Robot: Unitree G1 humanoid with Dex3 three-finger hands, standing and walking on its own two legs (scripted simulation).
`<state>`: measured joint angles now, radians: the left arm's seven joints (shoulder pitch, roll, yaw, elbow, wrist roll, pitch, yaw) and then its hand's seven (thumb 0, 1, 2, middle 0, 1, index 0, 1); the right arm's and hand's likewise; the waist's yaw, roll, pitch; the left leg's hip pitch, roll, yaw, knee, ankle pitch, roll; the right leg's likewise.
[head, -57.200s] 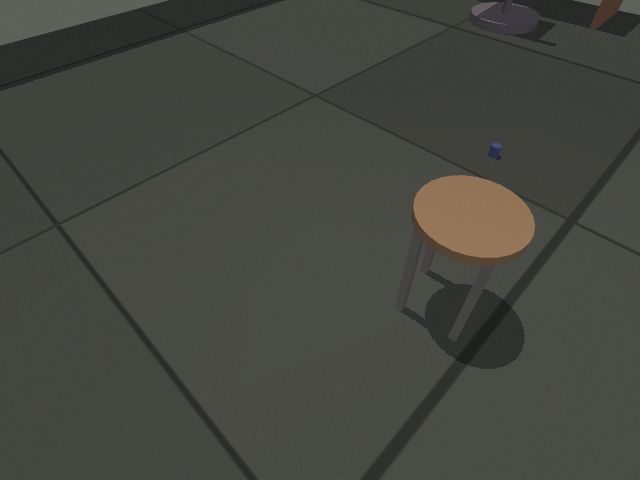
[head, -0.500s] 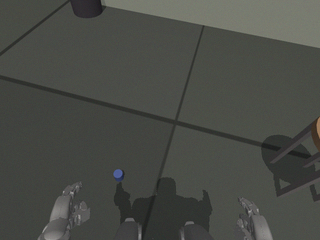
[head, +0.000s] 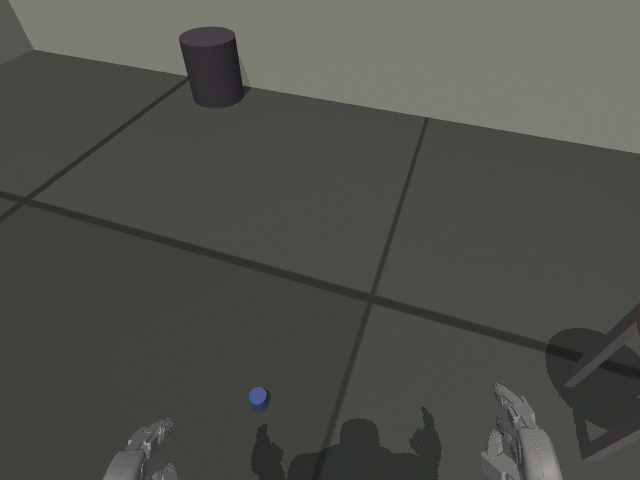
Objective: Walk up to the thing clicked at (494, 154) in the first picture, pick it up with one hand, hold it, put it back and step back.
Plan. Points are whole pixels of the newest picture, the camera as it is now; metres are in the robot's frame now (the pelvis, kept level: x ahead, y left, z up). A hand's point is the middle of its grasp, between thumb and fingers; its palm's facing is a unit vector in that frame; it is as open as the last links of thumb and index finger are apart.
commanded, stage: home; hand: left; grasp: from above
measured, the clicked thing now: (258, 399) +0.50 +0.19 -0.69
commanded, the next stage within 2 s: stand in 1.76 s
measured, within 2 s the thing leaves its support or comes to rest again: neither
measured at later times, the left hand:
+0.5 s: hand out of the picture +0.16 +0.17 -0.05, palm faces +0.04 -0.98 -0.21, open 7.4 cm
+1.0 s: hand out of the picture +0.17 +0.18 -0.05, palm faces +0.04 -0.98 -0.20, open 7.4 cm
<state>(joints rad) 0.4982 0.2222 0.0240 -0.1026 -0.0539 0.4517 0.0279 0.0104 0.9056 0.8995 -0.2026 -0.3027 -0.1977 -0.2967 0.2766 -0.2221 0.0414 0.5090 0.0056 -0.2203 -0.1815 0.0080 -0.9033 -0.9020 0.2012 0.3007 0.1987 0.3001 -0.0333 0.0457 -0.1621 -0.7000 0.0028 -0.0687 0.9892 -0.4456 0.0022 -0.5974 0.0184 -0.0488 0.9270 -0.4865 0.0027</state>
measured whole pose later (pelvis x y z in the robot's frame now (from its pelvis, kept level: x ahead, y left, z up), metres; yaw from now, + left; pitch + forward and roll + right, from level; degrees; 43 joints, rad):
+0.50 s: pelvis +0.00 +0.00 +0.00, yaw -1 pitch +9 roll -2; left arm 0.50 0.22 0.03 -0.11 -0.06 0.44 0.02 0.01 0.91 0.90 -0.20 -0.30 -0.20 -0.30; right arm 0.31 -0.22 0.04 0.54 0.01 -0.24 -0.18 0.01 -0.90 -0.90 0.20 0.30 0.20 0.30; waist -0.04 0.05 -0.15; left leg -0.72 0.01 -0.06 1.00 -0.45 0.00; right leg -0.62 0.02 -0.04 0.95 -0.49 0.00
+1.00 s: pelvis +0.00 +0.00 +0.00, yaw -1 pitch +10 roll -2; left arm 0.50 0.23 0.02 -0.11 -0.06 0.45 0.02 0.01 0.91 0.90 -0.20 -0.30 -0.20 -0.30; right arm 0.29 -0.22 0.03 0.54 0.00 -0.23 -0.18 0.01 -0.90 -0.90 0.20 0.30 0.20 0.30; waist -0.04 0.04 -0.16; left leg -0.71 0.01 -0.06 1.00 -0.46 0.00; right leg -0.61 0.02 -0.04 0.94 -0.50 0.00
